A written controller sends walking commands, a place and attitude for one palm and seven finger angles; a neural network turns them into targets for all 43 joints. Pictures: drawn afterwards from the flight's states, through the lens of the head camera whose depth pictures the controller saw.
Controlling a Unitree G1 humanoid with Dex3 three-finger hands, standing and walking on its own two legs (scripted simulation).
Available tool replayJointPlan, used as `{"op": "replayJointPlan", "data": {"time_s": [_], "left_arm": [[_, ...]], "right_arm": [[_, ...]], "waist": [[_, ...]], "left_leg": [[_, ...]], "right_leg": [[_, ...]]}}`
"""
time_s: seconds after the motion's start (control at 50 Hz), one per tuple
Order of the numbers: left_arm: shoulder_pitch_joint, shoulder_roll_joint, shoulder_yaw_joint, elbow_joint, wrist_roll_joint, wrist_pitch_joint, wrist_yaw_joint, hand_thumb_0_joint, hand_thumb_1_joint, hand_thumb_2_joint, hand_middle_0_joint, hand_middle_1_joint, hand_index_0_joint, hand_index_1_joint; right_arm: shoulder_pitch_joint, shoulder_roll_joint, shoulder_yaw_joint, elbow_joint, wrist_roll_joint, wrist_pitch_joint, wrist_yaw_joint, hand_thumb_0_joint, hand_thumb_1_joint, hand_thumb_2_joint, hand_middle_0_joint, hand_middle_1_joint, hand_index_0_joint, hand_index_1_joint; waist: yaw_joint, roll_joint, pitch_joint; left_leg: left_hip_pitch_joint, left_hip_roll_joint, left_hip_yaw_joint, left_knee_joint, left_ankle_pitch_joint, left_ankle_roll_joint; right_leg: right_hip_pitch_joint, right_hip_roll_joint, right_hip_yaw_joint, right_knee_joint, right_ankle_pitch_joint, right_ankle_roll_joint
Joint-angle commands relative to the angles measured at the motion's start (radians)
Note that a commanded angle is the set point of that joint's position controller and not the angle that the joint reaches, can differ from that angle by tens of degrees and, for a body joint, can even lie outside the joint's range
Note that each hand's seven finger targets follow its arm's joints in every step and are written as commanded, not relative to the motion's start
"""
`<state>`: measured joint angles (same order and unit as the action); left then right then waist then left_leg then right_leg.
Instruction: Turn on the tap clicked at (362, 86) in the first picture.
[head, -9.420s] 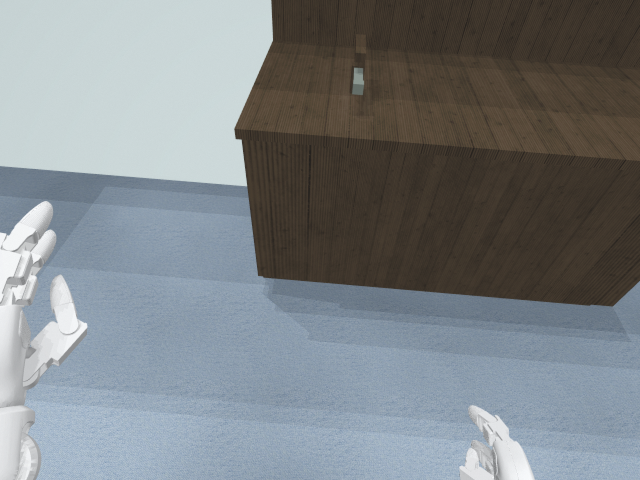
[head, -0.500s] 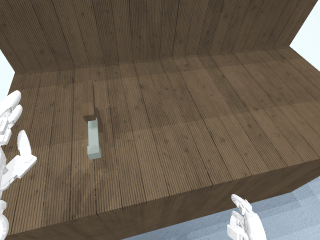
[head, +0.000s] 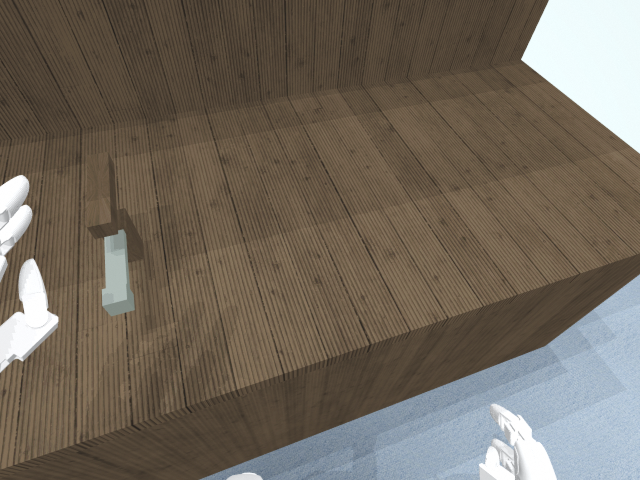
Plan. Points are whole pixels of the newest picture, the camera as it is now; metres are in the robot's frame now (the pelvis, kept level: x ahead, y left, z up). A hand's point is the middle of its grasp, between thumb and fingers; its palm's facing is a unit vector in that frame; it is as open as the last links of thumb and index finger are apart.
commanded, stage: shuffle to correct the standing spot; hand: left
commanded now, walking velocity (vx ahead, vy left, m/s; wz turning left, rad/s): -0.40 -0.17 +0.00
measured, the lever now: (118, 299) +0.31 +0.27 +0.03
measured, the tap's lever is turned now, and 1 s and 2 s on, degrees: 0 0 0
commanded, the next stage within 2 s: none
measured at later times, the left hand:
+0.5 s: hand (18, 368) +0.18 +0.24 +0.18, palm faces +0.36 -0.82 -0.44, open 7.4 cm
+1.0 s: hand (60, 346) +0.20 +0.22 +0.17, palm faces +0.31 -0.84 -0.45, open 7.4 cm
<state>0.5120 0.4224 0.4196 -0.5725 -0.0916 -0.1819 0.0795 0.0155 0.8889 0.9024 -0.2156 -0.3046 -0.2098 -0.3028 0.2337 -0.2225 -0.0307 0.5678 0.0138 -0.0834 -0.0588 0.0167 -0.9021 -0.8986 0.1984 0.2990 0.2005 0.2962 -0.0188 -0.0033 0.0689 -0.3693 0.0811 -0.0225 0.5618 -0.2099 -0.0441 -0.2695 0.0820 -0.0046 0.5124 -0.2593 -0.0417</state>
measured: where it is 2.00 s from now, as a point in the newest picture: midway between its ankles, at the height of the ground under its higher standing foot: outside the picture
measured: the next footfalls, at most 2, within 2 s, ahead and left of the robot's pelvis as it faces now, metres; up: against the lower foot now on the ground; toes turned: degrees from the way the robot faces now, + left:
none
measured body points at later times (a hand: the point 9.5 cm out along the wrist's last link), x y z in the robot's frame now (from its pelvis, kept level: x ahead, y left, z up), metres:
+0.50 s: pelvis -0.03 +0.00 +0.00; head +0.02 +0.01 +0.44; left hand +0.15 +0.28 +0.20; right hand +0.15 -0.21 -0.09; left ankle +0.04 +0.14 -0.72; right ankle +0.01 -0.09 -0.73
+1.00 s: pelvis -0.01 -0.02 +0.00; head +0.03 +0.00 +0.45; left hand +0.18 +0.27 +0.19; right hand +0.16 -0.26 -0.08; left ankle +0.02 +0.14 -0.73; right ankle +0.01 -0.10 -0.73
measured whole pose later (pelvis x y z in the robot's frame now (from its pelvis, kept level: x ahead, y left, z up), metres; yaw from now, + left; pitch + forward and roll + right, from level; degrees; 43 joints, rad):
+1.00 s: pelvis -0.01 -0.02 +0.00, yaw +1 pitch +1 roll -1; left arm 0.56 0.43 0.41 -0.62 -0.11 -0.16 0.09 0.02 0.89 0.90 -0.22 -0.30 -0.21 -0.30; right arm 0.22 -0.21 -0.02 0.57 0.01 -0.09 -0.04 0.02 -0.90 -0.90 0.20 0.30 0.20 0.30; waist -0.02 -0.01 0.07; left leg -0.33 0.08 -0.03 0.56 -0.25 -0.06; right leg -0.29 0.06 -0.06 0.52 -0.25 -0.06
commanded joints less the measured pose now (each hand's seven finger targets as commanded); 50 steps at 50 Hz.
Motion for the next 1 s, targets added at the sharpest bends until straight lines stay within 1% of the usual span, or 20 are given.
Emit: {"op": "replayJointPlan", "data": {"time_s": [0.0, 0.06, 0.14, 0.18, 0.24, 0.32, 0.38, 0.44, 0.46, 0.48, 0.5, 0.54, 0.56, 0.58, 0.62, 0.68, 0.76, 0.82, 0.86, 0.98], "left_arm": [[-0.040, 0.173, 0.128, -0.244, 0.008, -0.105, 0.020, 0.000, 0.900, 0.900, -0.200, -0.300, -0.200, -0.300], [0.026, 0.172, 0.139, -0.222, 0.010, -0.117, 0.027, 0.000, 0.900, 0.900, -0.200, -0.300, -0.200, -0.300], [0.017, 0.196, 0.175, -0.254, 0.012, -0.156, 0.024, 0.000, 0.900, 0.900, -0.200, -0.300, -0.200, -0.300], [0.030, 0.170, 0.149, -0.260, 0.009, -0.160, 0.021, 0.000, 0.900, 0.900, -0.200, -0.300, -0.200, -0.300], [0.023, 0.190, 0.180, -0.262, 0.002, -0.156, 0.012, 0.000, 0.900, 0.900, -0.200, -0.300, -0.200, -0.300], [-0.013, 0.174, 0.162, -0.269, 0.004, -0.129, 0.009, 0.000, 0.900, 0.900, -0.200, -0.300, -0.200, -0.300], [-0.028, 0.132, 0.107, -0.225, -0.003, -0.096, 0.012, 0.000, 0.900, 0.900, -0.200, -0.300, -0.200, -0.300], [-0.069, 0.142, 0.091, -0.231, -0.007, -0.065, 0.023, 0.000, 0.900, 0.900, -0.200, -0.300, -0.200, -0.300], [-0.047, 0.131, 0.079, -0.215, -0.006, -0.046, 0.039, 0.000, 0.900, 0.900, -0.200, -0.300, -0.200, -0.300], [-0.065, 0.104, 0.041, -0.213, -0.010, -0.042, 0.037, 0.000, 0.900, 0.900, -0.200, -0.300, -0.200, -0.300], [-0.093, 0.146, 0.077, -0.248, -0.008, -0.043, 0.042, 0.000, 0.900, 0.900, -0.200, -0.300, -0.200, -0.300], [-0.100, 0.148, 0.083, -0.240, -0.008, -0.046, 0.041, 0.000, 0.900, 0.900, -0.200, -0.300, -0.200, -0.300], [-0.095, 0.170, 0.097, -0.249, -0.005, -0.047, 0.048, 0.000, 0.900, 0.900, -0.200, -0.300, -0.200, -0.300], [-0.097, 0.137, 0.076, -0.239, -0.005, -0.059, 0.038, 0.000, 0.900, 0.900, -0.200, -0.300, -0.200, -0.300], [-0.105, 0.165, 0.103, -0.243, 0.011, -0.057, 0.029, 0.000, 0.900, 0.900, -0.200, -0.300, -0.200, -0.300], [-0.091, 0.142, 0.084, -0.230, 0.013, -0.063, 0.024, 0.000, 0.900, 0.900, -0.200, -0.300, -0.200, -0.300], [0.052, 0.150, 0.113, -0.210, -0.009, -0.047, 0.030, 0.000, 0.900, 0.900, -0.200, -0.300, -0.200, -0.300], [0.037, 0.168, 0.124, -0.233, -0.023, -0.043, 0.035, 0.000, 0.900, 0.900, -0.200, -0.300, -0.200, -0.300], [0.039, 0.181, 0.128, -0.234, -0.027, -0.035, 0.048, 0.000, 0.900, 0.900, -0.200, -0.300, -0.200, -0.300], [-0.032, 0.169, 0.115, -0.242, -0.010, -0.057, 0.046, 0.000, 0.900, 0.900, -0.200, -0.300, -0.200, -0.300]], "right_arm": [[-0.090, -0.091, -0.038, -0.175, -0.002, -0.070, -0.002, 0.000, -0.900, -0.900, 0.200, 0.300, 0.200, 0.300], [-0.082, -0.082, -0.041, -0.158, 0.002, -0.081, 0.003, 0.000, -0.900, -0.900, 0.200, 0.300, 0.200, 0.300], [-0.073, -0.083, -0.049, -0.145, -0.015, -0.093, -0.002, 0.000, -0.900, -0.900, 0.200, 0.300, 0.200, 0.300], [-0.086, -0.075, -0.035, -0.138, -0.020, -0.087, -0.003, 0.000, -0.900, -0.900, 0.200, 0.300, 0.200, 0.300], [-0.086, -0.085, -0.042, -0.152, -0.019, -0.103, -0.007, 0.000, -0.900, -0.900, 0.200, 0.300, 0.200, 0.300], [-0.070, -0.095, -0.038, -0.165, -0.015, -0.105, 0.001, 0.000, -0.900, -0.900, 0.200, 0.300, 0.200, 0.300], [-0.058, -0.090, -0.022, -0.160, -0.011, -0.093, 0.011, 0.000, -0.900, -0.900, 0.200, 0.300, 0.200, 0.300], [-0.036, -0.090, -0.038, -0.149, -0.003, -0.098, 0.010, 0.000, -0.900, -0.900, 0.200, 0.300, 0.200, 0.300], [-0.056, -0.083, -0.026, -0.137, 0.003, -0.095, 0.013, 0.000, -0.900, -0.900, 0.200, 0.300, 0.200, 0.300], [-0.051, -0.072, -0.009, -0.130, -0.008, -0.085, 0.015, 0.000, -0.900, -0.900, 0.200, 0.300, 0.200, 0.300], [-0.067, -0.077, -0.015, -0.143, -0.006, -0.092, 0.011, 0.000, -0.900, -0.900, 0.200, 0.300, 0.200, 0.300], [-0.084, -0.089, -0.016, -0.146, -0.005, -0.094, 0.006, 0.000, -0.900, -0.900, 0.200, 0.300, 0.200, 0.300], [-0.120, -0.090, -0.010, -0.154, 0.005, -0.090, 0.005, 0.000, -0.900, -0.900, 0.200, 0.300, 0.200, 0.300], [-0.101, -0.090, -0.011, -0.144, -0.002, -0.082, 0.005, 0.000, -0.900, -0.900, 0.200, 0.300, 0.200, 0.300], [-0.097, -0.087, -0.022, -0.156, -0.009, -0.077, 0.012, 0.000, -0.900, -0.900, 0.200, 0.300, 0.200, 0.300], [-0.093, -0.083, -0.011, -0.157, -0.002, -0.076, 0.026, 0.000, -0.900, -0.900, 0.200, 0.300, 0.200, 0.300], [-0.064, -0.088, -0.035, -0.175, 0.018, -0.076, 0.033, 0.000, -0.900, -0.900, 0.200, 0.300, 0.200, 0.300], [-0.055, -0.091, -0.037, -0.171, 0.012, -0.069, 0.024, 0.000, -0.900, -0.900, 0.200, 0.300, 0.200, 0.300], [-0.081, -0.083, -0.026, -0.163, 0.019, -0.060, 0.015, 0.000, -0.900, -0.900, 0.200, 0.300, 0.200, 0.300], [-0.102, -0.083, -0.016, -0.148, -0.002, -0.059, 0.002, 0.000, -0.900, -0.900, 0.200, 0.300, 0.200, 0.300]], "waist": [[0.029, 0.050, -0.149], [0.020, 0.037, -0.191], [0.018, 0.039, -0.206], [0.011, 0.079, -0.220], [0.019, 0.174, -0.209], [0.018, 0.204, -0.175], [0.012, 0.065, -0.168], [0.003, -0.094, -0.132], [-0.002, -0.071, -0.138], [-0.006, -0.084, -0.149], [0.000, -0.045, -0.140], [0.009, 0.012, -0.111], [0.013, 0.076, -0.113], [0.016, 0.147, -0.152], [0.018, 0.255, -0.111], [0.016, 0.180, -0.116], [0.008, 0.051, -0.188], [0.002, -0.024, -0.199], [-0.004, -0.020, -0.184], [0.013, 0.074, -0.158]], "left_leg": [[0.086, 0.065, -0.046, -0.022, 0.117, 0.072], [0.134, 0.032, -0.029, 0.042, 0.135, 0.058], [0.120, 0.051, -0.054, 0.009, 0.122, 0.066], [0.133, 0.101, -0.103, -0.060, 0.181, 0.086], [-0.017, 0.188, -0.179, -0.155, -0.010, 0.120], [-0.071, 0.168, -0.161, -0.187, -0.298, 0.113], [-0.013, 0.084, -0.088, -0.089, -0.328, 0.083], [0.144, -0.033, 0.018, 0.238, -0.231, 0.039], [0.198, -0.033, 0.015, 0.264, -0.198, 0.043], [0.180, -0.021, 0.019, 0.193, -0.176, 0.052], [0.165, -0.011, 0.012, 0.102, -0.143, 0.055], [0.126, 0.068, -0.090, -0.100, -0.029, 0.078], [0.159, 0.130, -0.169, -0.158, 0.113, 0.095], [0.135, 0.174, -0.195, -0.193, 0.135, 0.113], [0.020, 0.206, -0.205, -0.211, 0.044, 0.128], [0.007, 0.143, -0.129, -0.162, 0.010, 0.102], [0.093, 0.047, -0.044, -0.035, -0.029, 0.064], [0.136, 0.010, -0.005, 0.040, -0.081, 0.052], [0.165, 0.017, -0.015, 0.020, -0.054, 0.057], [0.113, 0.113, -0.091, -0.076, 0.230, 0.084]], "right_leg": [[0.006, -0.161, 0.101, -0.126, 0.231, 0.007], [-0.024, -0.209, 0.132, -0.123, 0.309, -0.035], [-0.038, -0.200, 0.107, -0.106, 0.274, -0.025], [-0.042, -0.153, 0.067, -0.072, 0.206, -0.006], [0.057, -0.109, 0.038, 0.024, 0.023, 0.019], [0.071, -0.095, 0.025, -0.001, -0.084, 0.016], [-0.003, -0.122, 0.055, -0.110, -0.119, 0.004], [-0.248, -0.286, 0.228, -0.247, -0.240, -0.105], [-0.282, -0.302, 0.245, -0.254, -0.194, -0.129], [-0.229, -0.287, 0.184, -0.222, -0.156, -0.113], [-0.185, -0.260, 0.157, -0.165, -0.079, -0.095], [-0.102, -0.174, 0.086, -0.070, 0.021, -0.037], [-0.086, -0.124, 0.054, -0.023, 0.067, -0.001], [-0.032, -0.103, 0.022, 0.014, 0.047, 0.027], [0.043, -0.113, 0.018, 0.009, -0.018, 0.036], [0.114, -0.114, 0.001, -0.084, 0.070, 0.026], [0.072, -0.189, 0.091, -0.134, 0.165, -0.039], [-0.013, -0.242, 0.144, -0.166, 0.114, -0.061], [-0.039, -0.245, 0.145, -0.168, 0.104, -0.065], [0.037, -0.168, 0.053, -0.085, 0.254, 0.008]]}}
